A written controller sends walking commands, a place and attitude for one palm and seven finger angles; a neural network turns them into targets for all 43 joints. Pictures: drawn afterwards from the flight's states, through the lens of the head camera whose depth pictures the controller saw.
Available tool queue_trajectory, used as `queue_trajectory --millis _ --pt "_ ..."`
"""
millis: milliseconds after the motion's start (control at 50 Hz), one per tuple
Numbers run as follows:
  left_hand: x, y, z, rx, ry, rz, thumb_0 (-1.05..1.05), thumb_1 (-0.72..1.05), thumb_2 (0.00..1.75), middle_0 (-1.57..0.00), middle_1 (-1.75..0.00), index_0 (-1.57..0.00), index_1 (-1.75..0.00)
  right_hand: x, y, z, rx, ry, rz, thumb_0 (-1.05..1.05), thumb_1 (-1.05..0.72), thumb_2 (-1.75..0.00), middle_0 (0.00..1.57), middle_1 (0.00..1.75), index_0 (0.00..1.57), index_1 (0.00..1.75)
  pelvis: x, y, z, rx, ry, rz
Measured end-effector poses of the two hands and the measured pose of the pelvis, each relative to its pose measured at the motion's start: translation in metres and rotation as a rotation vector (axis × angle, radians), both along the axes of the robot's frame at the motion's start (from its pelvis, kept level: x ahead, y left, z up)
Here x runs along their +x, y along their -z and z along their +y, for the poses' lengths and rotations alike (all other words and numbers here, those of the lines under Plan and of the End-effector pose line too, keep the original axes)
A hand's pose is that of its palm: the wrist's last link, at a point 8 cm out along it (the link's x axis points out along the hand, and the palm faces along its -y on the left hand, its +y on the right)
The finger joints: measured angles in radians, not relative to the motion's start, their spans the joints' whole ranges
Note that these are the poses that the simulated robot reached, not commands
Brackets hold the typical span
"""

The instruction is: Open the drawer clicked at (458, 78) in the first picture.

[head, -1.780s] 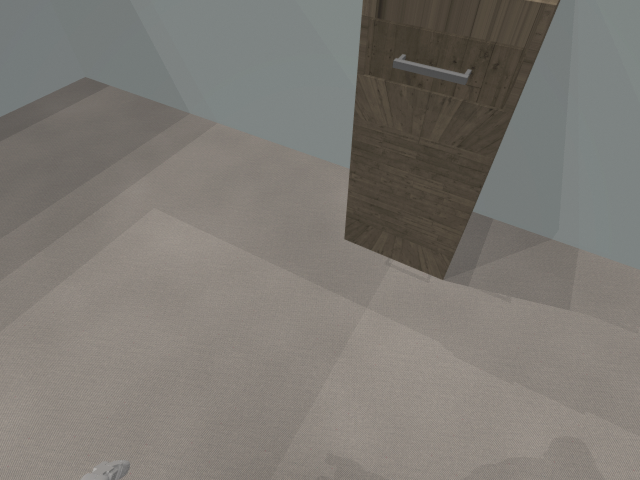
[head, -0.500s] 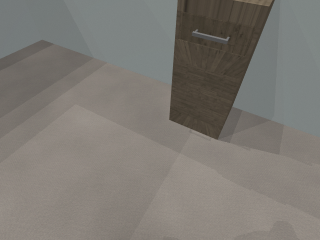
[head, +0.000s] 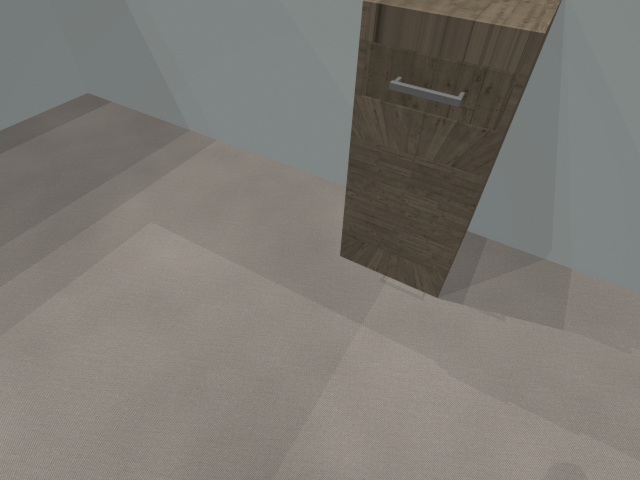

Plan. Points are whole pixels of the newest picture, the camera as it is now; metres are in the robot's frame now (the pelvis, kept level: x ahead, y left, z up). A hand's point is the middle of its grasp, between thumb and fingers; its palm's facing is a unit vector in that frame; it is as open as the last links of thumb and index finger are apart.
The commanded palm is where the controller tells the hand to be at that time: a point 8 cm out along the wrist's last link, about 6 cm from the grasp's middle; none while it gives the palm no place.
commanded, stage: walk to a spot facing it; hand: left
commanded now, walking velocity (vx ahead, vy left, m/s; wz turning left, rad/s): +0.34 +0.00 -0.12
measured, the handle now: (426, 90) +1.04 -0.21 +0.04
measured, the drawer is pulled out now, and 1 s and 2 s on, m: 0.00 0.00 0.00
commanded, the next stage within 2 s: turn to face it in 0.28 s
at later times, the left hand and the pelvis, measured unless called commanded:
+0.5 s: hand (241, 406) +0.28 +0.15 -0.18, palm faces -0.11 -0.96 -0.24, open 7.3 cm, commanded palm none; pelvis +0.15 -0.03 -0.03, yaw -7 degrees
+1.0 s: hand (234, 373) +0.33 +0.18 -0.17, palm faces -0.22 -0.96 -0.18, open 7.4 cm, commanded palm none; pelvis +0.24 +0.00 +0.00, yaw -18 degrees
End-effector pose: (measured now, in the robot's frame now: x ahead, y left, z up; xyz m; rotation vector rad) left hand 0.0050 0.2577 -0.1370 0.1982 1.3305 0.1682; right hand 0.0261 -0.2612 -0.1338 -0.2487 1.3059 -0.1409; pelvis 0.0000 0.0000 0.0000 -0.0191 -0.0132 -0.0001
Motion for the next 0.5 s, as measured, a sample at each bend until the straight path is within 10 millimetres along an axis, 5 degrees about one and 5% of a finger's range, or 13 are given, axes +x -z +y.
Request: queue_trajectory --millis 100,180,240,360,440,500 --pt "-0.017 0.019 -0.009 -0.071 -0.037 0.115 0.01 0.9 0.9 -0.2 -0.3 -0.2 -0.3 -0.01 0.007 0.031 0.023 0.059 0.049 0.01 -0.91 -0.9 0.2 0.3 0.2 0.3 0.028 0.007 0.014 0.009 0.024 0.001" --pt "0.005 0.018 -0.015 -0.091 0.002 0.175 0.01 0.91 0.9 -0.2 -0.3 -0.2 -0.3 -0.034 0.005 0.055 0.044 0.144 0.096 0.0 -0.91 -0.9 0.2 0.3 0.2 0.3 0.05 0.004 0.017 0.007 0.046 -0.009" --pt "0.049 0.014 -0.019 -0.097 0.028 0.13 0.01 0.91 0.9 -0.2 -0.3 -0.2 -0.3 -0.06 0.0 0.071 0.073 0.199 0.202 0.0 -0.91 -0.9 0.2 0.3 0.2 0.3 0.067 0.001 0.014 0.007 0.057 -0.01" --pt "0.168 0.008 -0.03 -0.055 0.113 -0.016 0.02 0.94 0.9 -0.2 -0.3 -0.2 -0.3 -0.089 -0.007 0.088 0.135 0.301 0.407 0.0 -0.91 -0.9 0.2 0.3 0.2 0.3 0.106 0.004 -0.002 0.014 0.096 -0.01" --pt "0.242 0.013 -0.045 -0.017 0.166 -0.136 0.02 0.93 0.9 -0.2 -0.3 -0.2 -0.3 -0.077 0.006 0.075 0.159 0.343 0.48 0.01 -0.91 -0.9 0.2 0.3 0.2 0.3 0.141 0.022 -0.023 0.026 0.108 -0.02" --pt "0.269 0.013 -0.056 -0.004 0.166 -0.187 0.01 0.92 0.9 -0.2 -0.3 -0.19 -0.3 -0.038 0.02 0.05 0.14 0.345 0.428 0.01 -0.91 -0.9 0.2 0.3 0.2 0.3 0.154 0.025 -0.033 0.013 0.122 -0.028"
